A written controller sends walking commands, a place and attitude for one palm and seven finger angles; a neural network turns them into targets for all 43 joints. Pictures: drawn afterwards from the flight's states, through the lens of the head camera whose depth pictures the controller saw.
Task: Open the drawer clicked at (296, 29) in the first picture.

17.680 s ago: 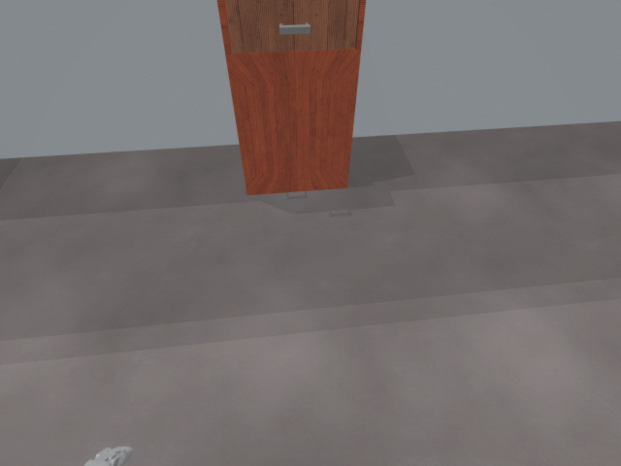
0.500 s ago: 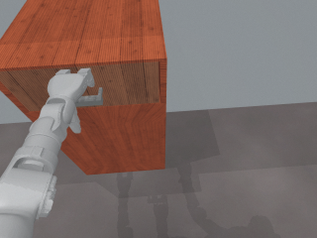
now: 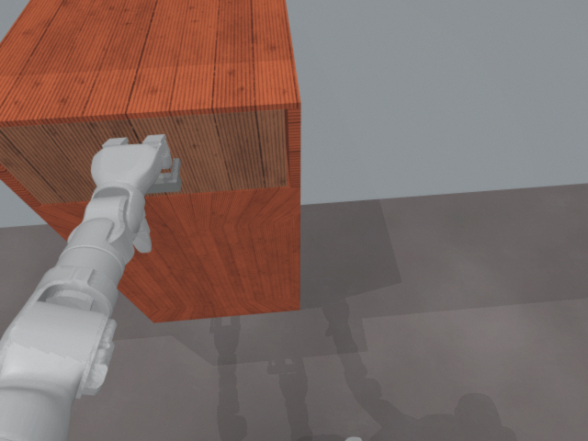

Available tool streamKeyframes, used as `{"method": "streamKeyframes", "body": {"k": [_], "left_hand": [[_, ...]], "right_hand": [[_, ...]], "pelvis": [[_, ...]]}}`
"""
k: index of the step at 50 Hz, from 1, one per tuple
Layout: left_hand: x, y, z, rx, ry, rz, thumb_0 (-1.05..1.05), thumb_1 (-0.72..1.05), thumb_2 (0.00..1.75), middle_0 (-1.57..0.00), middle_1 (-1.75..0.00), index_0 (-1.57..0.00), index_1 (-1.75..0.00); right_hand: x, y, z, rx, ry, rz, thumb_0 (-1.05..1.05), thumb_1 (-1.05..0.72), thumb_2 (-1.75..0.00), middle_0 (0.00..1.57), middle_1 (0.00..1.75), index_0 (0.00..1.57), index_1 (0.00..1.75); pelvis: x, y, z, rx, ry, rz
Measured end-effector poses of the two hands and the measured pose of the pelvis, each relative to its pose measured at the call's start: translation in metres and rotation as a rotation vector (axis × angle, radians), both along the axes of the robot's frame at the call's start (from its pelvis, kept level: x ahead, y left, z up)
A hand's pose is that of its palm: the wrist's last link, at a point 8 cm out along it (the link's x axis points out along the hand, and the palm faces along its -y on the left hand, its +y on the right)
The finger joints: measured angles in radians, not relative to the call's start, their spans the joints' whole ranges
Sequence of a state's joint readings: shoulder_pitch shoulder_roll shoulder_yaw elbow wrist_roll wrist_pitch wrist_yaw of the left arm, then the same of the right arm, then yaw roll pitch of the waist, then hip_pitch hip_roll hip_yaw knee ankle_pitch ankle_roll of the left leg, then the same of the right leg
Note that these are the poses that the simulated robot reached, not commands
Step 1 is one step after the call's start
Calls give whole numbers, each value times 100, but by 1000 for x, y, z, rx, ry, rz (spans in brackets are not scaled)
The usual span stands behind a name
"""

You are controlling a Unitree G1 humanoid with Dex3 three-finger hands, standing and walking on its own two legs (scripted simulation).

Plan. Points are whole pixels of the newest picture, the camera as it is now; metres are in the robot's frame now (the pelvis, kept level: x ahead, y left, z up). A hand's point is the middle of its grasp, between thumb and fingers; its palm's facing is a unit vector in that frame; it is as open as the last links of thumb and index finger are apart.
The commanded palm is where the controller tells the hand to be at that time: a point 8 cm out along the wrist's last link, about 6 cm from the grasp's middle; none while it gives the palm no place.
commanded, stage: lower the fingers behind the handle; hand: left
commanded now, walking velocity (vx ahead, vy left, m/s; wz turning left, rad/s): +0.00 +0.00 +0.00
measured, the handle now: (147, 174) +0.52 +0.23 +0.03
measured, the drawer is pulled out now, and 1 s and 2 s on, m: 0.00 0.00 0.00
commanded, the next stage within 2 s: close the thumb around the handle in 1.08 s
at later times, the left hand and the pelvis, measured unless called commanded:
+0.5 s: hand (147, 204) +0.47 +0.22 +0.01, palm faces -0.06 -0.03 -1.00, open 13.8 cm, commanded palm +0.45 +0.22 +0.06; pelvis +0.01 +0.00 -0.01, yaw -1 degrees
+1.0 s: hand (149, 207) +0.47 +0.22 +0.00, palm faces -0.05 -0.02 -1.00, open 13.8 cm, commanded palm +0.45 +0.23 +0.05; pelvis +0.01 +0.01 -0.01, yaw -1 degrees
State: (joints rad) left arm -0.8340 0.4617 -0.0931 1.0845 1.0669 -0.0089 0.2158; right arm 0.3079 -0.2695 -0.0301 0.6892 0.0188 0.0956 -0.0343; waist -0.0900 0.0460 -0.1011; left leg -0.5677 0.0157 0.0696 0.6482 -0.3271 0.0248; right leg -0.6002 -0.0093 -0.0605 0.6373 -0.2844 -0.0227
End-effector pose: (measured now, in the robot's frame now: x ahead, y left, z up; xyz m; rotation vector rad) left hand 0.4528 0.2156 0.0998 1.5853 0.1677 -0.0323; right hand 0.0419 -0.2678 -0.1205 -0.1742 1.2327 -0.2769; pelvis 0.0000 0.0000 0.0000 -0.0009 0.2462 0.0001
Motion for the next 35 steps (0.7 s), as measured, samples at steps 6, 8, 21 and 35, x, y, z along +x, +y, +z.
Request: {"method": "streamKeyframes", "body": {"k": [6,8,21,35], "left_hand": [[-4,7,-6,-28,-48,-52,0,-48,30,-32,-120,-32,-124],[-5,8,-10,-17,-62,-64,0,-48,30,-32,-120,-32,-123],[-1,5,-31,-33,-75,-16,0,-48,30,-32,-120,-32,-121],[-1,8,-43,-42,-82,-43,0,-48,30,-30,-120,-32,-120]], "right_hand": [[-12,-3,-2,-23,28,-4,1,-90,-90,20,30,21,30],[-17,-4,-5,-21,51,-2,1,-90,-90,20,30,21,30],[-26,1,-10,-2,100,-26,1,-90,-90,20,30,21,30],[-16,6,-13,0,95,-17,1,-90,-90,20,30,21,30]], "pelvis": [[-1,-1,-4,0,25,-3],[-1,-1,-5,-2,33,1],[4,3,-8,-8,59,-3],[9,8,-12,-11,78,-9]]}}
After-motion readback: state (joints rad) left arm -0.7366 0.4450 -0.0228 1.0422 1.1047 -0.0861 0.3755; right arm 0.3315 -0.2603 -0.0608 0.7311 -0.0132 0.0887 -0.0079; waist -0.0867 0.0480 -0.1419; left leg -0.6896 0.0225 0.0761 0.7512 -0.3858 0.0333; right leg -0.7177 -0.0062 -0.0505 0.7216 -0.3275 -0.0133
